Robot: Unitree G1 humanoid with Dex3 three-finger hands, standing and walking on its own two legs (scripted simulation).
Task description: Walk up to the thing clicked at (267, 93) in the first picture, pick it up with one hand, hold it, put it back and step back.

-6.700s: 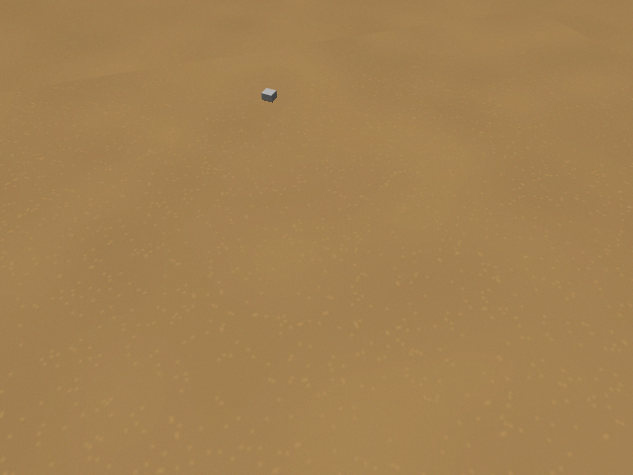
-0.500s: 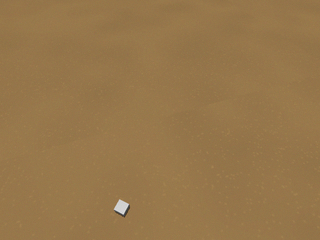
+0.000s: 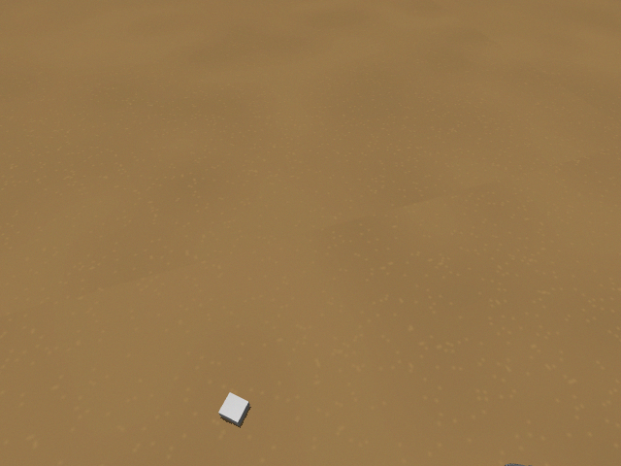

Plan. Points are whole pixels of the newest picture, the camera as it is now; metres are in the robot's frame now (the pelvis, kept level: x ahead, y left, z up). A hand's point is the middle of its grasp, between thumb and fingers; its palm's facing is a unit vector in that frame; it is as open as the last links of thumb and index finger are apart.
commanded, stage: stand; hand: left
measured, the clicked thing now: (234, 408) +0.39 +0.23 -0.76
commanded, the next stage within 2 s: none
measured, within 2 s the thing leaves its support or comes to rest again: neither
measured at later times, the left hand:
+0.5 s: hand out of the picture +0.07 +0.24 -0.16, palm faces -0.02 -0.94 -0.34, open 7.4 cm
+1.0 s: hand out of the picture +0.07 +0.24 -0.16, palm faces -0.02 -0.94 -0.34, open 7.4 cm
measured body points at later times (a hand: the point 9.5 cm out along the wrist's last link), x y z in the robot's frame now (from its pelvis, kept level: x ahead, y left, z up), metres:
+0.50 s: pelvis +0.00 -0.01 +0.00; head +0.00 -0.01 +0.45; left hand +0.07 +0.29 -0.13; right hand +0.07 -0.31 -0.13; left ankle +0.00 +0.11 -0.75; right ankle +0.00 -0.14 -0.75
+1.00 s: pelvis +0.00 -0.01 +0.00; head +0.00 -0.02 +0.45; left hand +0.07 +0.29 -0.13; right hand +0.08 -0.32 -0.13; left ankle +0.00 +0.11 -0.75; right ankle +0.00 -0.14 -0.75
